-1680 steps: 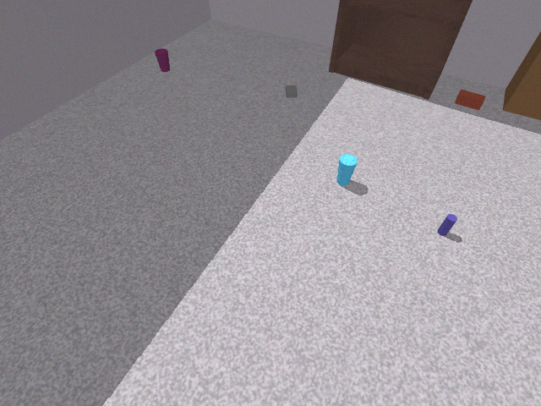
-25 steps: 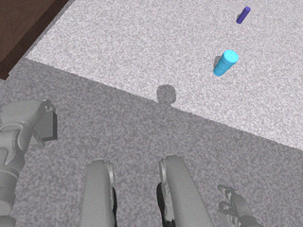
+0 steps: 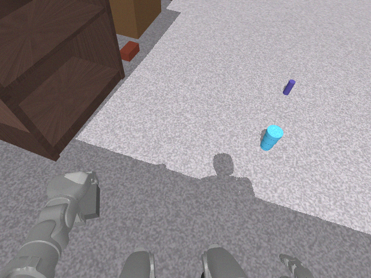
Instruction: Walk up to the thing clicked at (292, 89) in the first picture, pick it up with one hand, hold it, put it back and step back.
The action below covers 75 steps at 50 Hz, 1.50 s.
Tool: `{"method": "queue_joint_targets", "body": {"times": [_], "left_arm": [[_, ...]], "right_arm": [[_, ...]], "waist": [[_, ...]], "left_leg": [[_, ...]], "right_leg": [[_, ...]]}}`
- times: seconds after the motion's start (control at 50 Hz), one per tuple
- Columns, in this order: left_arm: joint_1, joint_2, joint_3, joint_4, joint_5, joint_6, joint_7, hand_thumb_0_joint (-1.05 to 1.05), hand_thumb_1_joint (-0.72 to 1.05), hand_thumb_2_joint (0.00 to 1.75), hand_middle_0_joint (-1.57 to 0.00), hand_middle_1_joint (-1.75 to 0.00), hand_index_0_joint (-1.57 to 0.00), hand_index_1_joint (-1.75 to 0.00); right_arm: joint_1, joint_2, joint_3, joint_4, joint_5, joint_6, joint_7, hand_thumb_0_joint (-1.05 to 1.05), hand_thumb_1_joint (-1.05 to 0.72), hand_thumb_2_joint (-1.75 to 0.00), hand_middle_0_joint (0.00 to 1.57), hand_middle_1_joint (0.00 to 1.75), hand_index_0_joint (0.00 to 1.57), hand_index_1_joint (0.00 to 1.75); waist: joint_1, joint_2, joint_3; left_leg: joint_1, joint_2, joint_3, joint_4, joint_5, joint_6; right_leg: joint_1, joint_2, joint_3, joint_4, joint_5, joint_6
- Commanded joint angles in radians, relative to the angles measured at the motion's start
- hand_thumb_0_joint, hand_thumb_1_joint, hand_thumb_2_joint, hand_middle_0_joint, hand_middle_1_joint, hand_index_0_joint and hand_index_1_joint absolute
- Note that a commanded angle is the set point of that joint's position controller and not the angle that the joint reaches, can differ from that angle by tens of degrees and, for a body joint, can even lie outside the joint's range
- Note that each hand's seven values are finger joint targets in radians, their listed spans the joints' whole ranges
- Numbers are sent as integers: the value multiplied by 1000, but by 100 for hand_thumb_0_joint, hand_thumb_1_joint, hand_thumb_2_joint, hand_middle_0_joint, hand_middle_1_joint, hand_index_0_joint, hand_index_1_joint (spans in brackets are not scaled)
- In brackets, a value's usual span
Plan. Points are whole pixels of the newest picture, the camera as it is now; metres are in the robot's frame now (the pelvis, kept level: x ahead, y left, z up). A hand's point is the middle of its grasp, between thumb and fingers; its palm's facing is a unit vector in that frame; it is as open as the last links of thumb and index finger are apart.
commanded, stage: lift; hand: left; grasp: from above
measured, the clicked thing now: (75, 203) +0.34 +0.26 -0.12
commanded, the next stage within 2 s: hold in 0.32 s
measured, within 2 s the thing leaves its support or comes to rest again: neither
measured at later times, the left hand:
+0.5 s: hand (78, 182) +0.35 +0.22 -0.02, palm faces -0.46 -0.09 -0.89, open 10.4 cm
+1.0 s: hand (76, 172) +0.35 +0.21 +0.02, palm faces -0.46 -0.07 -0.89, open 10.4 cm
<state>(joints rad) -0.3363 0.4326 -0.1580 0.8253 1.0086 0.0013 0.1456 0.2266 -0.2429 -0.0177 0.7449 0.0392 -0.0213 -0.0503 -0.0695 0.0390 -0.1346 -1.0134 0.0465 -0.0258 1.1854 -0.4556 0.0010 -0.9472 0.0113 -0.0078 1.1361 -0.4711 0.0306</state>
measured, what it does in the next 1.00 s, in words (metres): rises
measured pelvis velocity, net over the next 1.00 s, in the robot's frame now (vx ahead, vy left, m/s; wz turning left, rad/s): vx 0.06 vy -0.01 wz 0.00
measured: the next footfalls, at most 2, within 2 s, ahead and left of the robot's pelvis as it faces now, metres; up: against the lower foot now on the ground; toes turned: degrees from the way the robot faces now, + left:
none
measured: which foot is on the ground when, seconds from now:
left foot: down 0.00-1.00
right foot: down 0.00-1.00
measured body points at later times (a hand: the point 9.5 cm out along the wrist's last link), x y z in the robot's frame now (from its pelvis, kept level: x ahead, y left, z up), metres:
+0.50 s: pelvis +0.04 +0.00 +0.07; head +0.09 -0.01 +0.51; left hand +0.37 +0.22 +0.03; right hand +0.13 -0.27 -0.06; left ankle +0.06 +0.12 -0.64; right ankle +0.05 -0.14 -0.64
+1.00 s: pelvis +0.06 -0.01 +0.08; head +0.08 -0.02 +0.53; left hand +0.37 +0.21 +0.07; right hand +0.17 -0.28 -0.04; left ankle +0.06 +0.12 -0.64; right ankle +0.05 -0.14 -0.64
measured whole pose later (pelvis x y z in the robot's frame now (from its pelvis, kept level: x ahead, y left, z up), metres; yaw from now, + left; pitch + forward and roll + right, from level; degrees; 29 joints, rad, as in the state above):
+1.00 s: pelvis +0.06 -0.01 +0.08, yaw +0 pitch +5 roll +0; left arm -0.27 0.36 -0.22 0.76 1.00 0.05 0.08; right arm 0.22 -0.26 -0.05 0.72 0.05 0.04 -0.03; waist -0.03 0.03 -0.05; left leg -0.41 0.03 0.03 0.62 -0.30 -0.01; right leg -0.38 -0.01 0.03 0.61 -0.32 0.02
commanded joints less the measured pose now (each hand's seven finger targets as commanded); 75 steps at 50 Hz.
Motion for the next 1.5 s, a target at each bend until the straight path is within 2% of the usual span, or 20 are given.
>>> {"method": "queue_joint_targets", "body": {"times": [0.0, 0.04, 0.12, 0.22, 0.24, 0.34, 0.62, 0.64, 0.68, 0.7, 0.74, 0.8, 0.92, 1.04, 1.06, 1.12, 1.22, 1.24, 1.28, 1.48], "left_arm": [[-323, 224, 93, -161, -1, 15, 68, 0, 72, 67, -99, -68, -103, -64], [-320, 188, 68, -143, -5, 25, 72, 0, 73, 67, -101, -66, -104, -62], [-312, 193, 74, -145, -6, 38, 75, 0, 69, 65, -98, -64, -102, -61], [-319, 176, 63, -164, -20, 45, 70, 0, 65, 65, -96, -64, -99, -61], [-301, 181, 68, -171, -20, 46, 72, 0, 66, 66, -97, -64, -100, -61], [-301, 139, 43, -153, -25, 55, 70, 0, 67, 63, -96, -65, -100, -61], [-290, 145, 37, -184, -10, 40, 26, 0, 71, 62, -98, -65, -103, -60], [-291, 160, 48, -206, -9, 40, 26, 0, 71, 63, -99, -65, -104, -60], [-287, 124, 24, -196, -9, 45, 19, 0, 74, 66, -102, -65, -106, -60], [-300, 137, 32, -225, -14, 44, 16, 0, 75, 63, -102, -64, -106, -60], [-251, 143, 38, -199, -3, 49, 10, 0, 74, 63, -103, -62, -107, -58], [-278, 153, 36, -243, -2, 45, -5, 0, 74, 63, -102, -61, -106, -57], [-274, 157, 41, -285, -7, 46, -25, 0, 74, 61, -101, -61, -106, -57], [-266, 156, 40, -278, -5, 49, -39, 0, 76, 63, -103, -63, -107, -58], [-263, 157, 40, -294, -5, 47, -44, 0, 77, 63, -104, -62, -108, -58], [-243, 143, 32, -280, -2, 47, -57, 0, 78, 65, -105, -62, -109, -58], [-263, 158, 40, -328, -4, 40, -64, 0, 77, 66, -106, -62, -109, -58], [-254, 153, 40, -308, -6, 41, -64, 0, 79, 66, -107, -63, -110, -59], [-258, 164, 49, -325, -4, 41, -65, 0, 77, 65, -105, -63, -109, -59], [-272, 166, 45, -367, -11, 35, -83, 0, 77, 64, -104, -64, -108, -60]], "right_arm": [[45, -148, -58, -73, -7, -35, -15, 0, -88, -89, 20, 30, 20, 30], [37, -145, -54, -77, -8, -34, -11, 0, -88, -89, 20, 30, 20, 30], [31, -146, -58, -81, -7, -31, -8, 0, -88, -89, 20, 30, 20, 30], [33, -142, -59, -86, -6, -28, -9, 0, -88, -89, 20, 30, 20, 30], [28, -143, -61, -87, -4, -26, -9, 0, -88, -89, 20, 30, 20, 30], [36, -142, -65, -75, -2, -22, -9, 0, -88, -89, 20, 30, 20, 30], [10, -150, -75, -89, 2, -2, 1, 0, -88, -89, 20, 30, 20, 30], [4, -151, -76, -93, 3, 0, 1, 0, -88, -89, 20, 30, 20, 30], [-1, -146, -75, -100, 2, 3, 4, 0, -88, -89, 20, 30, 20, 30], [0, -150, -77, -99, 3, 5, 5, 0, -88, -89, 20, 30, 20, 30], [-6, -150, -78, -106, 5, 11, 7, 0, -88, -89, 20, 30, 20, 30], [-18, -153, -79, -118, 6, 18, 8, 0, -88, -89, 20, 30, 20, 30], [-24, -155, -81, -131, 8, 26, 10, 0, -88, -89, 20, 30, 20, 30], [-37, -154, -77, -139, 7, 34, 9, 0, -88, -89, 20, 30, 20, 30], [-47, -151, -75, -148, 9, 35, 9, 0, -88, -89, 20, 30, 20, 30], [-48, -151, -75, -151, 10, 39, 10, 0, -88, -89, 20, 30, 20, 30], [-77, -147, -69, -166, 13, 41, 8, 0, -88, -89, 20, 30, 20, 30], [-75, -152, -69, -168, 12, 40, 8, 0, -88, -89, 20, 30, 20, 30], [-80, -148, -68, -168, 13, 41, 8, 0, -88, -89, 20, 30, 20, 30], [-106, -147, -60, -173, 15, 34, 3, 0, -88, -89, 20, 30, 20, 30]], "waist": [[7, 81, -320], [-2, 58, -276], [16, 56, -272], [9, 21, -275], [21, 20, -271], [7, 18, -246], [24, -14, -221], [39, 0, -232], [25, -4, -224], [28, -9, -227], [38, -16, -211], [42, 15, -212], [48, -1, -227], [44, -9, -180], [61, -9, -176], [47, -23, -171], [65, 4, -146], [52, -13, -136], [65, -2, -147], [64, 4, -139]], "left_leg": [[391, -35, -7, -285, 126, -4], [407, -38, -1, -316, 121, -1], [470, -41, 6, -373, 149, -4], [535, -47, 13, -418, 219, 0], [555, -49, 15, -435, 227, 0], [616, -48, 17, -482, 286, -6], [727, -57, 35, -557, 440, -2], [736, -61, 43, -562, 448, -2], [752, -60, 45, -565, 460, 0], [751, -60, 45, -571, 466, 1], [753, -64, 49, -577, 474, 3], [788, -60, 49, -601, 465, -3], [816, -54, 47, -615, 524, 4], [810, -59, 54, -642, 472, 7], [811, -59, 55, -650, 465, 8], [821, -58, 55, -657, 464, 11], [828, -57, 53, -689, 411, 6], [824, -58, 55, -688, 394, 9], [830, -58, 53, -696, 397, 6], [853, -53, 52, -723, 359, 6]], "right_leg": [[197, 38, -3, -254, 135, -48], [216, 36, 1, -295, 131, -46], [285, 33, 9, -346, 155, -46], [380, 28, 20, -415, 227, -36], [398, 26, 19, -430, 234, -36], [436, 28, 17, -466, 283, -38], [563, 23, 23, -544, 430, -30], [576, 20, 26, -551, 443, -29], [581, 21, 28, -559, 458, -26], [595, 21, 29, -561, 468, -26], [605, 18, 29, -568, 475, -25], [614, 21, 22, -583, 445, -32], [648, 24, 21, -591, 499, -30], [660, 18, 24, -626, 467, -28], [667, 18, 23, -629, 460, -28], [668, 18, 23, -636, 459, -27], [668, 20, 19, -661, 392, -34], [663, 18, 22, -667, 380, -32], [672, 18, 20, -671, 375, -34], [679, 19, 19, -693, 334, -36]]}}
